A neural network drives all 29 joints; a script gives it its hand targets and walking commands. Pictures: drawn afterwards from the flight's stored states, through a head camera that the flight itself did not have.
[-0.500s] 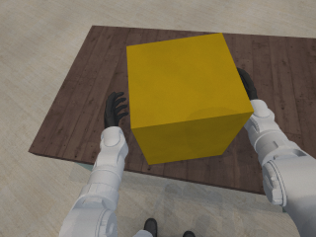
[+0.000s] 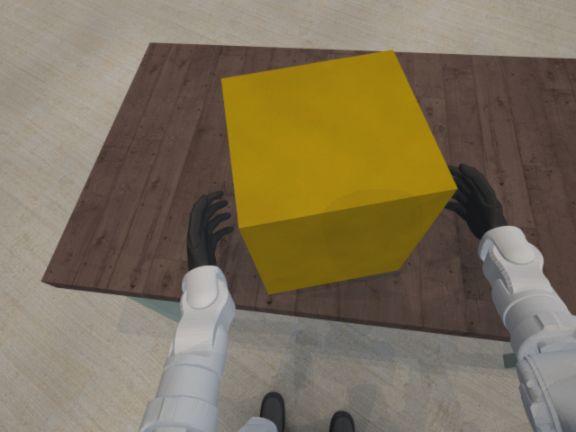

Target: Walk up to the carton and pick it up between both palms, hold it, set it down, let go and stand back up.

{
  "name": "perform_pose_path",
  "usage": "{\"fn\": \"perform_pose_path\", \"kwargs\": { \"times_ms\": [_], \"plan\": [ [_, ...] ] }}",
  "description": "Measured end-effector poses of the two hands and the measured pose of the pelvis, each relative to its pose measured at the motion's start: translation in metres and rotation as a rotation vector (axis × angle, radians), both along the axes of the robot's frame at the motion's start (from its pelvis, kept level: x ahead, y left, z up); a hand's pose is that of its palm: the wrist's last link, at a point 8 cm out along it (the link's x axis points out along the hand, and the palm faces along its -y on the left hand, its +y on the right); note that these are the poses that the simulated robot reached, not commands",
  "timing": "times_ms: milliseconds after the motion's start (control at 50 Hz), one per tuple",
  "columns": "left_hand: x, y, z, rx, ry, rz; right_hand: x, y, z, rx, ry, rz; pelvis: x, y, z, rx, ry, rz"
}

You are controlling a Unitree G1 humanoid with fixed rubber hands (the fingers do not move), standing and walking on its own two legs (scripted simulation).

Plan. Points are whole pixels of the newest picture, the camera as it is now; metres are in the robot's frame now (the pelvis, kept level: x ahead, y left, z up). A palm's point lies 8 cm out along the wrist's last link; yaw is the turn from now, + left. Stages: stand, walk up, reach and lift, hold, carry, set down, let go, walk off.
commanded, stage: set down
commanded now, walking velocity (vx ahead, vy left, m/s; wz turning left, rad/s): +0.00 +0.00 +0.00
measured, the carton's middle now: (322, 188) +0.45 +0.04 +0.02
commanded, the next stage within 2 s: none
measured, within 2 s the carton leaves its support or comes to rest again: neither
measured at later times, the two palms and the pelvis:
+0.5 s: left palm (200, 295) +0.29 +0.18 +0.00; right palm (526, 272) +0.36 -0.23 +0.00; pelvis +0.00 -0.02 +0.00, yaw +3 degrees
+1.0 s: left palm (194, 334) +0.24 +0.18 -0.01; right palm (564, 336) +0.29 -0.26 +0.00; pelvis +0.02 -0.02 +0.01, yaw +3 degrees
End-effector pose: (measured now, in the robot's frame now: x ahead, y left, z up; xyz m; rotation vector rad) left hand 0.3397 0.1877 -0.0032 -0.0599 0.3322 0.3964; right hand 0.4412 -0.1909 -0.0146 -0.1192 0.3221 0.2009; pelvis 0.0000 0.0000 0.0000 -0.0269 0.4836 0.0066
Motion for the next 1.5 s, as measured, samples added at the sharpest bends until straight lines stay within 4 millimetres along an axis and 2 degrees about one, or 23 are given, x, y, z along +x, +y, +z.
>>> {"fn": "perform_pose_path", "kwargs": {
  "times_ms": [120,280,600,740,900,1140,1260,1380,1500],
  "plan": [
    [-0.012,-0.005,0.012,0.004,0.004,-0.006,-0.017,-0.01,0.014,0.001,-0.005,0.008,-0.007,-0.003,0.002,0.006,-0.073,-0.011],
    [-0.031,-0.007,0.017,0.018,0.011,-0.005,-0.042,-0.024,0.025,-0.012,0.018,0.014,-0.013,-0.011,0.002,0.019,-0.172,0.002],
    [-0.06,-0.012,-0.001,0.013,0.05,0.005,-0.093,-0.04,0.012,0.002,0.04,-0.008,0.002,-0.02,0.003,0.033,-0.261,0.036],
    [-0.076,-0.017,0.005,0.014,0.027,0.002,-0.114,-0.048,0.013,0.001,0.03,-0.005,0.01,-0.019,0.008,0.038,-0.315,0.043],
    [-0.095,-0.012,0.0,0.021,0.035,0.014,-0.139,-0.062,0.013,-0.006,0.033,-0.045,0.016,-0.018,0.01,0.043,-0.349,0.039],
    [-0.109,-0.017,0.002,0.028,0.028,0.004,-0.167,-0.072,0.009,0.002,0.055,-0.065,0.015,-0.015,0.009,0.044,-0.396,0.025],
    [-0.125,-0.024,0.003,0.022,0.026,0.01,-0.184,-0.078,0.008,0.005,0.059,-0.064,0.014,-0.015,0.01,0.047,-0.413,0.026],
    [-0.139,-0.028,-0.006,0.008,0.065,0.02,-0.2,-0.083,0.006,0.003,0.076,-0.064,0.013,-0.018,0.009,0.05,-0.429,0.02],
    [-0.148,-0.028,-0.006,0.014,0.065,0.013,-0.216,-0.086,0.007,0.008,0.08,-0.075,0.014,-0.02,0.007,0.052,-0.445,0.021]
  ]
}}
